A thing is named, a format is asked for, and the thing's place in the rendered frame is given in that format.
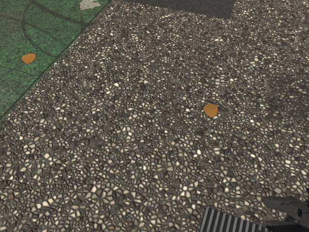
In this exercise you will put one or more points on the robot right hand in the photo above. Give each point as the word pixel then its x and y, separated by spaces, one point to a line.
pixel 293 207

